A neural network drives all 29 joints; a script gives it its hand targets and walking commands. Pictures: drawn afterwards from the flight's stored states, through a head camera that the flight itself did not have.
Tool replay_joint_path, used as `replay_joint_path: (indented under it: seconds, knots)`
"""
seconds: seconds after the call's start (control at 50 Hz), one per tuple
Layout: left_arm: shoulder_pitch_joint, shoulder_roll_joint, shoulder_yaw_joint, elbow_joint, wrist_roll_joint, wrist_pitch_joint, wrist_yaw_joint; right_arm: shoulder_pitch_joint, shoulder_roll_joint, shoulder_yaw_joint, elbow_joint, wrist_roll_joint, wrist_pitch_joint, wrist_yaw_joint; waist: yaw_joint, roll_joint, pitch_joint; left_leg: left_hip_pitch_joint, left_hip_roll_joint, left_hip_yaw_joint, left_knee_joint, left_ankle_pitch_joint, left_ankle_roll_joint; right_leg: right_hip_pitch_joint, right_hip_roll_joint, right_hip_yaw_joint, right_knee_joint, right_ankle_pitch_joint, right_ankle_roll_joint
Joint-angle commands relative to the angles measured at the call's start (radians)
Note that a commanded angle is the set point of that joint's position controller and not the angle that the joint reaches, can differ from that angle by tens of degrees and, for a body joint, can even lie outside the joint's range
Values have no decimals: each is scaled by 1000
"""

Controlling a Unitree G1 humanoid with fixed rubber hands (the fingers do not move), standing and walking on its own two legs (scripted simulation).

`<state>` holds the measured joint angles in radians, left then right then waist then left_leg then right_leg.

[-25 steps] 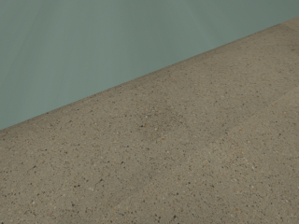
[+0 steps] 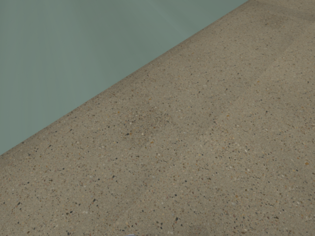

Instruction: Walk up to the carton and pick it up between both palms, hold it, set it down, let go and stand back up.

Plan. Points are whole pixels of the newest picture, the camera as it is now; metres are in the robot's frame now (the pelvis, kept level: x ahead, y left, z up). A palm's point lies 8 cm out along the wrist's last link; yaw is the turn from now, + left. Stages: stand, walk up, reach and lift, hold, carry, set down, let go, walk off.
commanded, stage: walk up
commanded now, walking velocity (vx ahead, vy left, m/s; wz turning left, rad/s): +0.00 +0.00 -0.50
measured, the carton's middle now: out of the picture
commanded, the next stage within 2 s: none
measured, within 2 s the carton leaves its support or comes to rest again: neither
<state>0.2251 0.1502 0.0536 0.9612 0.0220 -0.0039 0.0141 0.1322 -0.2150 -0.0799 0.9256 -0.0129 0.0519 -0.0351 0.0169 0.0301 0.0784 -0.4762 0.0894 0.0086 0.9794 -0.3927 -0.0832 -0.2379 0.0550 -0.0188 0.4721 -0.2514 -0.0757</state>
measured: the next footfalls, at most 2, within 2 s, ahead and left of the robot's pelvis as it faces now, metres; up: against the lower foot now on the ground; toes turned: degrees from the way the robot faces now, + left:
left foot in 0.20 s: +0.04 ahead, +0.14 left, +0.00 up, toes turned -3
right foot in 0.70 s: -0.06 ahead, -0.08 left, +0.00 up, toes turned -30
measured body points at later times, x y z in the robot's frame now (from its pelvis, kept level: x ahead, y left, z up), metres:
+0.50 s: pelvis -0.02 +0.05 +0.00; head +0.02 +0.08 +0.45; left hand +0.10 +0.29 -0.16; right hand -0.02 -0.19 -0.13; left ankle +0.00 +0.14 -0.74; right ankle -0.09 -0.09 -0.66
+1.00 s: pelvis -0.06 +0.00 +0.00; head -0.03 -0.04 +0.45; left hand +0.13 +0.16 -0.13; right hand -0.11 -0.26 -0.15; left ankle +0.02 +0.16 -0.66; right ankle -0.09 -0.05 -0.74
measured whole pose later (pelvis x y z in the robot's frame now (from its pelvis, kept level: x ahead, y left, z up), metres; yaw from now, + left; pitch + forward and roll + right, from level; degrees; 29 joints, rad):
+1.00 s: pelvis -0.06 +0.00 +0.00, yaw -30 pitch +1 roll +1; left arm 0.18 0.14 0.04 0.94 0.01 0.00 0.01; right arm 0.16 -0.24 -0.08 0.93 -0.02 0.06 -0.02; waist 0.00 0.04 0.08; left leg -0.49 0.11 0.02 1.05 -0.36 -0.09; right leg -0.23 0.05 -0.02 0.46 -0.25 -0.08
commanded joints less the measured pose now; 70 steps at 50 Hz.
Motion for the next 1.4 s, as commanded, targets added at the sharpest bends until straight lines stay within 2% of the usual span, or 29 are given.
replay_joint_path:
  seconds: [0.0, 0.1, 0.14, 0.16, 0.18, 0.2, 0.22, 0.26, 0.32, 0.46, 0.56, 0.62, 0.66, 0.68, 0.7, 0.72, 0.76, 0.8, 0.88, 1.0, 1.14, 1.18, 1.22, 1.24, 1.26, 1.28, 1.3, 1.34, 1.38]
  knots:
    - [84, 217, 52, -48, 11, -12, 6, -12, -51, -6, -77, 10, -16, -13, 21, -178, -103, -35, -25, -10, -102, -47, 5, 142, -321, 350, -110, 580, -160]
    - [50, 227, 58, -54, 11, 1, 5, -1, -53, -2, -82, 27, -37, -15, 6, -186, -136, 132, -68, -14, -292, -39, 28, 88, -306, 413, -68, 623, -130]
    - [-9, 227, 60, -65, -4, 11, 7, 92, -46, 0, -52, 26, -53, -16, -58, -145, -144, 325, -70, 2, -569, 153, 31, -1, -239, 384, -5, 506, -52]
    - [-13, 193, 53, -72, -21, 12, 10, 151, -98, -14, -31, 10, -66, -20, -69, -63, -179, 506, 31, -46, -664, 290, 41, -126, -168, 320, 93, 315, 15]
    - [34, 87, 33, -82, -31, 13, 13, 169, -193, -31, -28, -7, -71, -23, -37, 209, -209, 680, 317, -271, -686, 494, 93, -332, -25, 137, 334, -185, 77]
    - [62, 141, 48, -88, -10, 20, 25, 143, -240, -40, -40, 2, -58, -18, -46, 270, -204, 530, 438, -351, -677, 550, 234, -360, -5, 27, 496, -407, 95]
    - [9, 195, 56, -102, 14, 33, 16, 122, -205, -35, -54, -13, -51, -13, -56, 260, -146, 344, 437, -384, -738, 393, 284, -299, -49, 61, 612, -385, 88]
    - [25, 170, 71, -46, 10, 42, -16, -6, -96, 5, -91, -6, -53, -15, 14, 86, -10, 281, 249, -142, -721, 405, 188, -300, -69, 99, 660, -252, 97]
    - [68, 129, 63, -23, 11, 55, -38, 11, -114, -2, -91, -5, -64, -20, 15, 157, -32, 313, 200, -35, -694, 510, 180, -303, -53, 49, 721, -144, 134]
    - [-50, 118, 55, -72, 3, 73, -32, 158, -117, -9, -34, -18, -87, -14, -30, 158, -57, 423, 251, 10, -654, 609, 236, -319, -98, 6, 553, -159, 173]
    - [-114, 101, 36, -110, -6, 71, -39, 177, -168, -26, -21, -33, -84, 3, -49, 174, -91, 397, 285, 55, -591, 668, 258, -188, -105, -63, 343, -259, 138]
    - [-66, 114, 35, -106, -11, 59, -40, 165, -192, -35, -17, -30, -73, 12, -27, 176, -119, 368, 304, 69, -523, 656, 226, -73, -95, -94, 176, -190, 109]
    - [42, 147, 42, -69, 3, 30, -32, 154, -174, -35, -11, -16, -54, 16, 47, 18, -158, 235, 249, 165, -322, 490, 115, 158, -113, -47, -114, 109, 88]
    - [71, 258, 64, -65, 16, 6, -22, 171, -103, -18, -37, -10, -44, 26, 44, -280, -190, -17, 128, 239, -50, 12, 48, 339, -353, 255, -190, 339, 37]
    - [116, 365, 92, -53, -8, 4, -10, 107, -50, -1, -83, -11, -34, 1, 76, -414, -159, -127, 25, 157, 45, -254, 21, 254, -529, 417, -148, 617, -117]
    - [127, 348, 97, -39, -16, 8, -3, 34, -100, -5, -109, 1, -24, -9, 104, -400, -151, -80, 45, 77, 124, -254, 18, 166, -531, 453, -162, 566, -200]
    - [20, 225, 48, -60, -5, 5, 10, 62, -111, -16, -58, 2, -18, 17, 24, -203, -67, -148, 64, 55, 152, -137, 14, 214, -391, 242, -123, 710, -125]
    - [-30, 234, 49, -87, -12, 4, 22, 70, -97, -11, -47, -3, -19, 25, 9, -226, -68, -112, 57, 31, 136, -22, 8, 165, -331, 211, -125, 681, -87]
    - [-13, 234, 47, -84, -14, -14, 8, 94, -104, -17, -35, -8, -9, 17, -11, -140, -124, -96, 25, 21, 144, 44, -5, 193, -305, 216, -119, 700, -95]
    - [53, 237, 50, -64, 0, -19, 5, 2, -82, -13, -73, 4, -5, 0, 11, -155, -103, -93, 6, -12, -10, -7, -14, 170, -314, 334, -133, 556, -136]
    - [63, 234, 55, -57, 11, -4, 3, -42, -69, -6, -91, 24, -28, -12, 18, -166, -139, 51, -49, -29, -197, -57, 15, 130, -310, 431, -93, 600, -149]
    - [40, 233, 57, -58, 9, 2, 2, -12, -67, -4, -83, 29, -37, -14, 1, -165, -149, 142, -67, -29, -306, -43, 26, 95, -296, 451, -74, 612, -124]
    - [-20, 229, 59, -69, -7, 12, 4, 88, -60, -2, -50, 26, -52, -14, -66, -124, -158, 342, -64, -10, -586, 164, 30, -2, -220, 411, -7, 496, -43]
    - [-23, 189, 51, -78, -25, 13, 9, 145, -120, -18, -30, 7, -64, -19, -74, -28, -192, 520, 59, -72, -668, 284, 44, -140, -145, 335, 100, 295, 24]
    - [26, 90, 34, -85, -34, 14, 14, 146, -212, -33, -30, -6, -65, -21, -35, 233, -202, 665, 340, -295, -691, 476, 100, -347, 4, 138, 334, -212, 82]
    - [39, 167, 51, -95, -7, 22, 23, 120, -253, -43, -44, -2, -53, -16, -53, 298, -195, 495, 445, -381, -690, 492, 250, -352, 1, 36, 502, -400, 97]
    - [-16, 211, 60, -100, 15, 34, 12, 95, -200, -32, -56, -14, -46, -11, -54, 246, -121, 315, 415, -389, -754, 375, 278, -287, -36, 87, 598, -364, 89]
    - [31, 175, 73, -40, 8, 42, -21, -35, -108, 4, -97, -3, -48, -17, 23, 83, -18, 283, 241, -140, -719, 390, 182, -294, -50, 107, 654, -237, 103]
    - [65, 145, 67, -24, 8, 54, -40, -38, -124, -2, -105, -3, -56, -23, 26, 150, -25, 294, 205, -67, -706, 438, 175, -297, -40, 72, 703, -165, 129]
